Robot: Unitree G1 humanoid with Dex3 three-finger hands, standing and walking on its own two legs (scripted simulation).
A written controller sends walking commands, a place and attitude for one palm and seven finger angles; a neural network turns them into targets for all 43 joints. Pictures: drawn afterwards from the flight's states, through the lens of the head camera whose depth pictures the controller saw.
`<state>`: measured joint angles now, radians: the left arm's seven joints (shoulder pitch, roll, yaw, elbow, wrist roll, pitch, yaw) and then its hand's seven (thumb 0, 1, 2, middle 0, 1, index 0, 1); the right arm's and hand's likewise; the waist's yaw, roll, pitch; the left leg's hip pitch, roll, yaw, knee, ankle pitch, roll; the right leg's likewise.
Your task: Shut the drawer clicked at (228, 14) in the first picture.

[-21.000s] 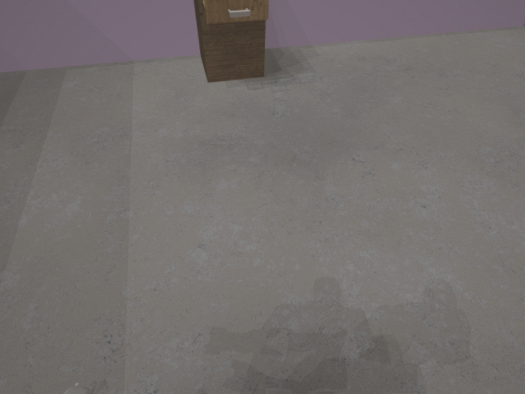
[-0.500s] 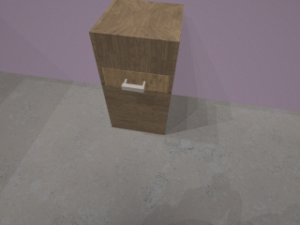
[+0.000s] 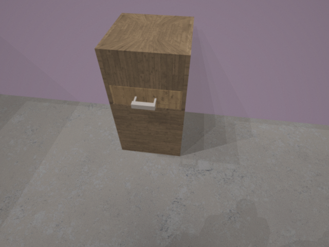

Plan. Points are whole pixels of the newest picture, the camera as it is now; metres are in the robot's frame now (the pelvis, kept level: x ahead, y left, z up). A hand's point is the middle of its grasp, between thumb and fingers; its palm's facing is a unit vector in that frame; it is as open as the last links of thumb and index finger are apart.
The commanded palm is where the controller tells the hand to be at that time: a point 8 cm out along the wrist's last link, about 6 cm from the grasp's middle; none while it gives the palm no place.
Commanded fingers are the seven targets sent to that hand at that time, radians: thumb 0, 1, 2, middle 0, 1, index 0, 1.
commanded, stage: let the arm hang, fingers relaxed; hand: left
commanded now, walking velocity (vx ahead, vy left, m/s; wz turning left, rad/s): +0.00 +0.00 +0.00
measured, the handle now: (144, 102) +0.84 +0.15 -0.24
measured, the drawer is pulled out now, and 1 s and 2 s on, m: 0.00 0.00 0.00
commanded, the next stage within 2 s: look to check the result in 0.14 s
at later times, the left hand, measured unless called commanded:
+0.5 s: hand out of the picture +0.00 +0.17 -0.17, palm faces +0.03 -0.97 -0.22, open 7.3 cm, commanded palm none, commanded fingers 0.00 0.90 0.90 -0.20 -0.30 -0.20 -0.30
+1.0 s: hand out of the picture +0.07 +0.20 -0.16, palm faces -0.01 -0.96 -0.29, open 7.3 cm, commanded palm none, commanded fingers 0.00 0.90 0.90 -0.20 -0.30 -0.20 -0.30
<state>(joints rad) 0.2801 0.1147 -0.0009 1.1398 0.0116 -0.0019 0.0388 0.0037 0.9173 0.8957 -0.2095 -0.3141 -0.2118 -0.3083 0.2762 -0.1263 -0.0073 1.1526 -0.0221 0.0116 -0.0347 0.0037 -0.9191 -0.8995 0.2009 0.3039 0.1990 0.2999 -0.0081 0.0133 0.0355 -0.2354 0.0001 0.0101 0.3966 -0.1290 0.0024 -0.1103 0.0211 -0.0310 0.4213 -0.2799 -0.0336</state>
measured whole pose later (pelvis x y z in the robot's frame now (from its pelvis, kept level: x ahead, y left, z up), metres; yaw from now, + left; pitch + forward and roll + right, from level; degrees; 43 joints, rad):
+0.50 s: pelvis +0.01 -0.01 +0.00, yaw +0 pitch -2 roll +0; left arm 0.28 0.16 0.01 1.14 0.01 0.00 0.03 0.00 0.91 0.90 -0.20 -0.30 -0.20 -0.30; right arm 0.24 -0.17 -0.02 1.15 -0.02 0.01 -0.04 0.00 -0.91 -0.90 0.20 0.30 0.20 0.30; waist 0.00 0.02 0.07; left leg -0.22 0.01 0.01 0.39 -0.14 -0.01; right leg -0.08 0.03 -0.03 0.39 -0.28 -0.04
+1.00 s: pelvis +0.02 -0.01 +0.00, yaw -1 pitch -2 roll +0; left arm 0.17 0.24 0.02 1.12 0.01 -0.01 0.02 0.00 0.91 0.90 -0.20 -0.30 -0.20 -0.30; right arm 0.16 -0.25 -0.02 1.13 -0.02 0.00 -0.02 0.00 -0.91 -0.90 0.20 0.30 0.20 0.30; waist -0.01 0.02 0.06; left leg -0.19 0.02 0.02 0.35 -0.13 -0.01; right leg -0.05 0.04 -0.02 0.34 -0.26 -0.05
